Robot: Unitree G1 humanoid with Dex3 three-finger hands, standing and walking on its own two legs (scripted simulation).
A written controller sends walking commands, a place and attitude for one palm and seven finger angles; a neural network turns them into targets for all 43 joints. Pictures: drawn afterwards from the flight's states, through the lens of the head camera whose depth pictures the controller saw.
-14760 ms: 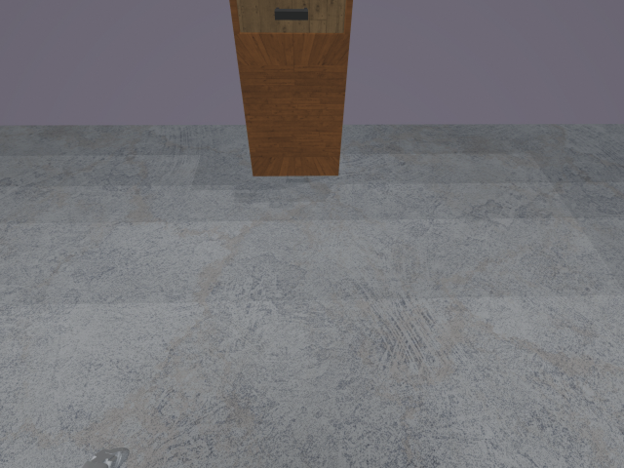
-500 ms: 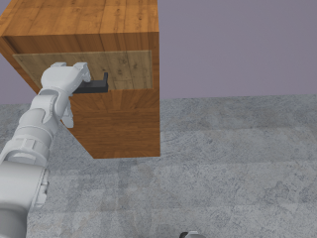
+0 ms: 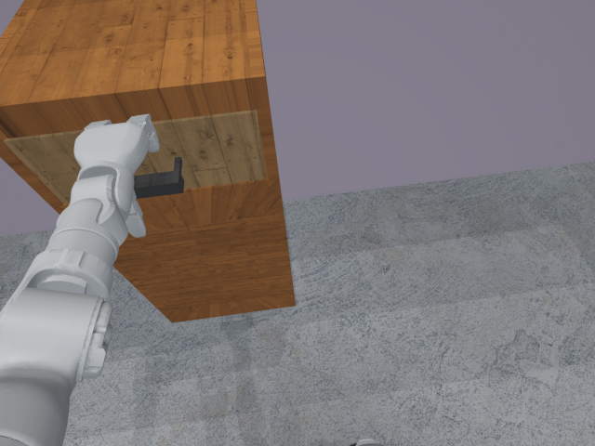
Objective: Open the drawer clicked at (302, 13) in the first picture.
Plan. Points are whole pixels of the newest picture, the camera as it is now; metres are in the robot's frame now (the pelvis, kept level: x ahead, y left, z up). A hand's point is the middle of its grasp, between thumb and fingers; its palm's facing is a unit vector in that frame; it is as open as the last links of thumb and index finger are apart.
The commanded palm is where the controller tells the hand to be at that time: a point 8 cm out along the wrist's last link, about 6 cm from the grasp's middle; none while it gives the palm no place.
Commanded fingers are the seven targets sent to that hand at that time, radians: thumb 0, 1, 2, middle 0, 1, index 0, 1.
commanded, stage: lower the fingers behind the handle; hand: left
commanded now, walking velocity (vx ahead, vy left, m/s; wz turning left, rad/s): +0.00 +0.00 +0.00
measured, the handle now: (147, 175) +0.55 +0.23 +0.01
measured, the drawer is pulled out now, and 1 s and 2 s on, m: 0.00 0.00 0.00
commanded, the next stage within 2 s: close the thumb around the handle in 1.70 s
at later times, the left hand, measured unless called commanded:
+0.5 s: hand (142, 189) +0.49 +0.22 +0.04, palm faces -0.08 -0.02 -1.00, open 13.9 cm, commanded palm +0.47 +0.23 +0.09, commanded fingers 0.00 -0.50 0.30 -0.30 -1.20 -0.30 -1.20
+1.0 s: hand (137, 199) +0.49 +0.23 +0.02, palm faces -0.02 +0.00 -1.00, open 13.9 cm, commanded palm +0.47 +0.23 +0.06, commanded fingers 0.00 -0.50 0.30 -0.30 -1.20 -0.30 -1.20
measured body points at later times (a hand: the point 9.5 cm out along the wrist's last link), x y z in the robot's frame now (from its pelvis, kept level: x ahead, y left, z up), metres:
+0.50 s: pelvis +0.01 -0.01 -0.01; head +0.10 -0.02 +0.43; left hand +0.49 +0.21 +0.10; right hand +0.04 -0.29 -0.14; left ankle -0.03 +0.11 -0.72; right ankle +0.02 -0.14 -0.72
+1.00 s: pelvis +0.01 +0.00 -0.02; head +0.11 +0.00 +0.42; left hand +0.48 +0.23 +0.08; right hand +0.05 -0.28 -0.15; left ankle -0.03 +0.11 -0.72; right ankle +0.02 -0.14 -0.72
